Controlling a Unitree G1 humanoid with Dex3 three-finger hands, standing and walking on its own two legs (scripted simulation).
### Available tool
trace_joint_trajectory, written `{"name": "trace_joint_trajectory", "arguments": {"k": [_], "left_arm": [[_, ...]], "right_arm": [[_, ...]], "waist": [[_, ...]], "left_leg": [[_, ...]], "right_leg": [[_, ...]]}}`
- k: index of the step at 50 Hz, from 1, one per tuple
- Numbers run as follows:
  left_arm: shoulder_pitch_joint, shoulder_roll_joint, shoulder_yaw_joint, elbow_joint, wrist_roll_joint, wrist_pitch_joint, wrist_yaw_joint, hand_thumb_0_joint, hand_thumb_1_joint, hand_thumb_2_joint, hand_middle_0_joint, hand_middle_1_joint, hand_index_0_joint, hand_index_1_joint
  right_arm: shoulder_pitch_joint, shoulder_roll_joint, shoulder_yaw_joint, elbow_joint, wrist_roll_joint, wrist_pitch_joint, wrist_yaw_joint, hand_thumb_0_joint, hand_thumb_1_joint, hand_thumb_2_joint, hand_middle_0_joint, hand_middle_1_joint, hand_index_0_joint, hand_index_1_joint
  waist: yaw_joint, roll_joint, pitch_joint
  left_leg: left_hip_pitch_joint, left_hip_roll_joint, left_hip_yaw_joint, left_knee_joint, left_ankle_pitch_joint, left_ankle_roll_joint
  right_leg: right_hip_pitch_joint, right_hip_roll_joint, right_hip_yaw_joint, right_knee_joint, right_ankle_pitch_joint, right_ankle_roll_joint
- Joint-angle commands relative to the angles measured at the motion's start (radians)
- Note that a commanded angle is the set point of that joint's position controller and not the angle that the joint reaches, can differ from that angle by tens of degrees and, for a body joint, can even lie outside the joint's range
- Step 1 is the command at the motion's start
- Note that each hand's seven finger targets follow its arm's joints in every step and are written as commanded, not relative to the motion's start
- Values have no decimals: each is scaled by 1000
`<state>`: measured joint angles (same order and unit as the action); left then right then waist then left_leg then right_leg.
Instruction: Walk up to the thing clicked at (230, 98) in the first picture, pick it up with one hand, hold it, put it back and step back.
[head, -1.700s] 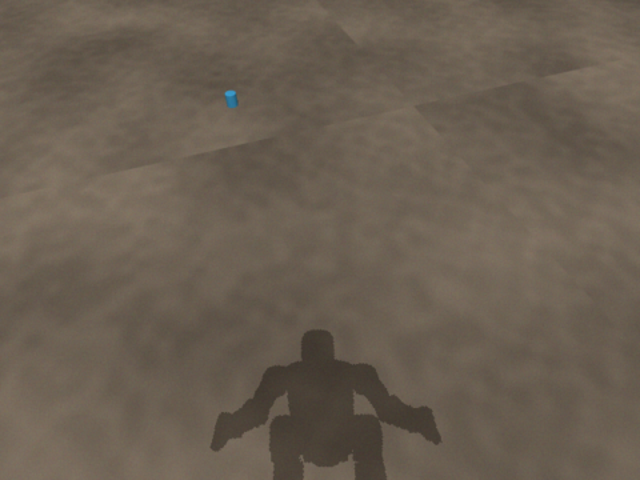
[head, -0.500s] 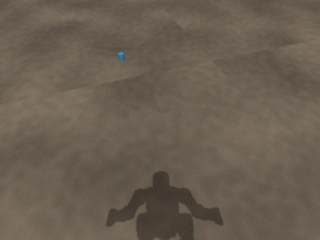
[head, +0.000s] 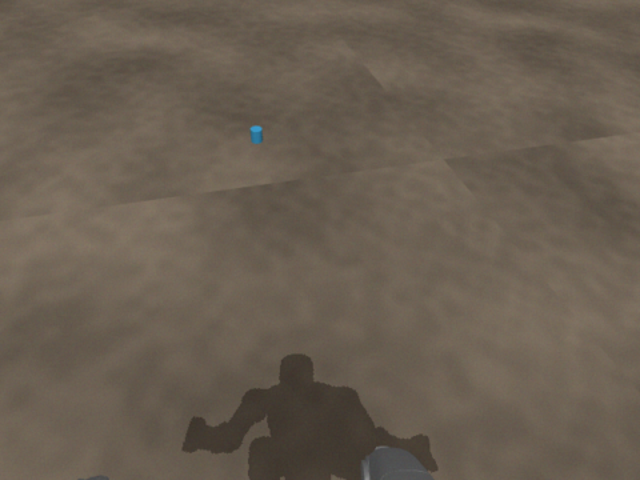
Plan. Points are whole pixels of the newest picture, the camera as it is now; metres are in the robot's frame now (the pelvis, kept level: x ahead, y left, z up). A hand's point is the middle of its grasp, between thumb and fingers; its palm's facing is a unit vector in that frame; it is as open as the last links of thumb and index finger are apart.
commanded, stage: walk up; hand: left
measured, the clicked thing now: (256, 134) +1.93 +0.22 -0.74
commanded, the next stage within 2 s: none
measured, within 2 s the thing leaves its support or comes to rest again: neither
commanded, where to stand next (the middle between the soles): +1.62 -0.07 m, yaw +1 degrees
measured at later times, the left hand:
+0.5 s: hand (186, 311) +0.42 +0.23 -0.14, palm faces +0.02 -0.94 -0.33, open 7.4 cm
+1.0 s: hand (184, 203) +0.72 +0.29 -0.15, palm faces -0.06 -0.95 -0.31, open 7.4 cm
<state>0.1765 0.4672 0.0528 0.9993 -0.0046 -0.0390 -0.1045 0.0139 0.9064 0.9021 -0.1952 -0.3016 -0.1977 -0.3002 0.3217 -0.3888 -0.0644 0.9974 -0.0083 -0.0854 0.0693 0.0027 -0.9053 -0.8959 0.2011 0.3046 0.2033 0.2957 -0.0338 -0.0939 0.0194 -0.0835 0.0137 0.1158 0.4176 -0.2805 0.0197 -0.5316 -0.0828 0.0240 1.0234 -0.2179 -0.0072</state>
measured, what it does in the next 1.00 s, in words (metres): walks ahead: right foot, then left foot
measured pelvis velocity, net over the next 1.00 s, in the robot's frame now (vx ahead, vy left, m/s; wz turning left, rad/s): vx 0.63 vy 0.02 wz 0.00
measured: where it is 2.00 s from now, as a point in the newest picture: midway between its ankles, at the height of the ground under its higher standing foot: (309, 249)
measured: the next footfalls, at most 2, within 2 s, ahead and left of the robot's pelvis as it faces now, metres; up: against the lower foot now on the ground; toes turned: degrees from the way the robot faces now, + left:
right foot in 0.26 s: +0.38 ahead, -0.14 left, +0.00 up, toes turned -5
left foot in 0.72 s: +0.65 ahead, +0.14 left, +0.00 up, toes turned +8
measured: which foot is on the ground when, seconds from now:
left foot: down 0.00-0.30, up 0.32-0.70, down 0.72-1.00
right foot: up 0.00-0.24, down 0.26-0.74, up 0.76-1.00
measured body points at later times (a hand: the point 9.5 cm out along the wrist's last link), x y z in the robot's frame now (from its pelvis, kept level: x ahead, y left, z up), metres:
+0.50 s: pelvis +0.33 -0.03 +0.00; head +0.35 -0.04 +0.44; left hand +0.42 +0.28 -0.11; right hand +0.43 -0.36 -0.11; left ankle +0.32 +0.12 -0.66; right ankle +0.34 -0.14 -0.74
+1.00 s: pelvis +0.63 +0.02 +0.00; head +0.65 +0.05 +0.45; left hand +0.72 +0.34 -0.13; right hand +0.67 -0.30 -0.10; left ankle +0.61 +0.13 -0.74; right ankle +0.72 -0.15 -0.68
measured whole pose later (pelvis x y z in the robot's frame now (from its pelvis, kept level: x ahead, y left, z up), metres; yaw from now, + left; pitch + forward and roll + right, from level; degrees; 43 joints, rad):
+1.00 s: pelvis +0.63 +0.02 +0.00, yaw +0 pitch -2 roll +1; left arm 0.23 0.45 0.05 0.89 -0.01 -0.05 -0.08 0.01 0.91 0.90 -0.20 -0.30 -0.20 -0.30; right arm 0.33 -0.37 -0.04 0.88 0.00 -0.10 0.05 0.00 -0.90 -0.90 0.20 0.30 0.21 0.30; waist -0.02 -0.08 0.09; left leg -0.12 0.04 0.13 0.44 -0.28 0.01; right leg -0.57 -0.09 0.03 0.95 -0.24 0.00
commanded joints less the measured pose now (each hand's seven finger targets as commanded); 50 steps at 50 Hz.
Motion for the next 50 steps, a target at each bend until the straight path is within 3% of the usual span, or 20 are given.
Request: {"name": "trace_joint_trajectory", "arguments": {"k": [1,9,11,13,14,15,16,17,19,21,26,31,35,36,37,38,39,42,46,50], "left_arm": [[-62,192,50,-97,8,-9,-6,0,900,900,-200,-300,-200,-300],[-290,107,30,-191,12,-16,-13,0,900,900,-200,-300,-200,-300],[-232,111,41,-173,12,-13,-2,0,900,900,-200,-300,-200,-300],[24,155,74,-103,12,-14,18,0,900,900,-200,-300,-200,-300],[185,215,102,-70,22,-20,31,0,900,900,-200,-300,-200,-300],[256,288,128,-81,33,-26,41,0,900,900,-200,-300,-200,-300],[221,301,134,-92,13,-27,49,0,900,900,-200,-300,-200,-300],[188,290,137,-117,0,-27,58,0,900,900,-200,-300,-200,-300],[105,230,104,-142,-7,-39,74,0,900,900,-200,-300,-200,-300],[48,187,87,-144,-4,-54,72,0,900,900,-200,-300,-200,-300],[-20,193,74,-192,9,-88,54,0,900,900,-200,-300,-200,-300],[5,225,79,-187,19,-88,38,0,900,900,-200,-300,-200,-300],[75,179,56,-190,19,-69,49,0,900,900,-200,-300,-200,-300],[137,121,36,-187,9,-62,55,0,900,900,-200,-300,-200,-300],[179,70,21,-193,-4,-58,58,0,900,900,-200,-300,-200,-300],[189,191,39,-182,-5,-48,76,0,900,900,-200,-300,-200,-300],[146,207,32,-169,0,-52,83,0,900,900,-200,-300,-200,-300],[139,170,39,-141,-18,-55,68,0,900,900,-200,-300,-200,-300],[145,144,39,-153,-10,-29,38,0,900,900,-200,-300,-200,-300],[-6,126,38,-209,11,-24,10,0,900,900,-200,-300,-200,-300]], "right_arm": [[-75,-291,-70,-107,9,-51,-25,0,-900,-900,200,300,200,300],[25,-306,-80,-109,2,-33,-39,0,-900,-900,200,300,200,300],[35,-306,-83,-118,-5,-27,-48,0,-900,-900,200,300,200,300],[58,-283,-74,-133,-17,-19,-53,0,-900,-900,200,300,200,300],[117,-234,-53,-136,-13,-16,-53,0,-900,-900,200,300,200,300],[173,-163,-27,-167,11,-19,-51,0,-900,-900,200,300,200,300],[131,-273,-52,-148,17,-17,-64,0,-900,-900,200,300,200,300],[51,-299,-52,-151,15,-24,-71,0,-900,-900,200,300,200,300],[-45,-254,-47,-155,27,-31,-53,0,-900,-900,200,300,200,300],[5,-208,-37,-150,21,-14,-43,0,-900,-900,200,300,200,300],[-94,-198,-52,-184,-3,6,4,0,-900,-900,200,300,200,300],[-177,-195,-63,-196,-6,-10,26,0,-900,-900,200,300,200,300],[68,-279,-103,-123,-32,-18,2,0,-900,-900,200,300,200,300],[185,-338,-125,-109,-50,-24,-13,0,-900,-900,200,300,200,300],[184,-395,-132,-133,-47,-30,-26,0,-900,-900,200,300,200,300],[126,-415,-134,-161,-6,-30,-28,0,-900,-900,200,300,200,300],[70,-396,-133,-164,3,-29,-32,0,-900,-900,200,300,200,300],[-13,-279,-74,-184,19,-41,-44,0,-900,-900,200,300,200,300],[-46,-271,-70,-210,18,-55,-44,0,-900,-900,200,300,200,300],[-30,-282,-71,-205,15,-57,-38,0,-900,-900,200,300,200,300]], "waist": [[36,187,125],[-28,171,81],[-3,154,9],[111,77,-186],[169,-12,-289],[167,-190,-364],[179,-140,-345],[186,-68,-293],[137,37,-141],[69,1,-35],[34,0,93],[56,-14,44],[-62,205,-115],[-112,375,-174],[-77,479,-186],[-67,329,-213],[-54,264,-148],[17,185,-38],[53,236,2],[21,232,73]], "left_leg": [[-50,234,-188,-341,-90,139],[88,223,-95,-251,309,108],[116,209,-73,-112,484,104],[53,142,-9,270,552,74],[-161,94,-14,522,375,55],[-444,-15,-33,744,-138,23],[-617,-34,-102,856,-236,13],[-619,26,-157,936,-205,4],[-527,61,-215,907,-76,34],[-436,88,-200,764,-20,44],[-427,124,-127,436,73,-20],[-226,96,-53,193,259,-24],[130,34,-34,160,72,41],[256,153,-231,58,-158,92],[343,380,-690,-62,-190,147],[348,455,-841,-143,-173,225],[271,452,-785,-144,-77,235],[21,290,-296,-94,414,134],[-33,272,-165,-148,401,171],[-64,220,-73,-190,363,167]], "right_leg": [[-117,-50,17,-150,118,32],[19,-3,-108,-481,232,-37],[144,51,-146,-503,165,-58],[524,101,-186,-524,105,-77],[800,23,-61,-486,-2,-97],[1024,-280,421,-555,-143,-203],[1075,-345,647,-627,-67,-307],[950,-367,633,-664,-6,-337],[658,-262,319,-695,213,-258],[432,-190,165,-720,210,-192],[227,-158,23,-855,-15,-221],[210,-132,-42,-802,-122,-177],[170,-71,-102,-325,181,-128],[34,8,-139,-10,75,-89],[-158,147,-42,187,-324,-46],[-195,107,72,243,-295,-63],[-218,59,93,273,-238,-62],[-53,3,108,150,-106,-34],[-32,-24,49,10,-30,5],[-29,-34,-37,-247,80,11]]}}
